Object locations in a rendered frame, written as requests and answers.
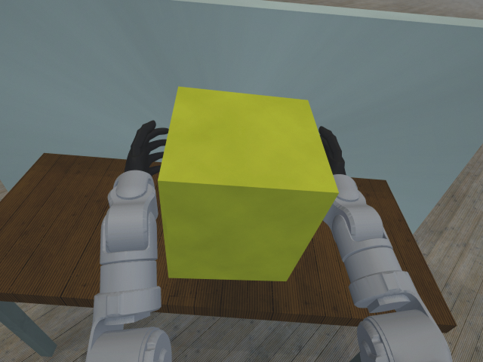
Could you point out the robot right hand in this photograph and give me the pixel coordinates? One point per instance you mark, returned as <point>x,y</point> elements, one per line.
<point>333,151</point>

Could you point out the carton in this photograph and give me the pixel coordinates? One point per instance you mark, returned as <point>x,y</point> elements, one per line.
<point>244,185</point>

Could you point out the left robot forearm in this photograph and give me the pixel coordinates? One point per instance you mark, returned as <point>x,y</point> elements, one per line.
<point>128,250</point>

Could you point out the right robot upper arm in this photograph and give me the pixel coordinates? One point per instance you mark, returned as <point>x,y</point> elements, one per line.
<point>403,336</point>

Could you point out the right robot forearm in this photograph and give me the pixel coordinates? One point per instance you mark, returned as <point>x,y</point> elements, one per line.
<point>377,281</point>

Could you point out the table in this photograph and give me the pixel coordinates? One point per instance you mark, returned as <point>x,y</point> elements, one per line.
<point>50,225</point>

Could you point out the left robot upper arm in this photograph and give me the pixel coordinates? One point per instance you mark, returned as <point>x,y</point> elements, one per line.
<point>148,344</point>

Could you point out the robot left hand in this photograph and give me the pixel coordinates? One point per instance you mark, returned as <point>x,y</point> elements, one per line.
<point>138,157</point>

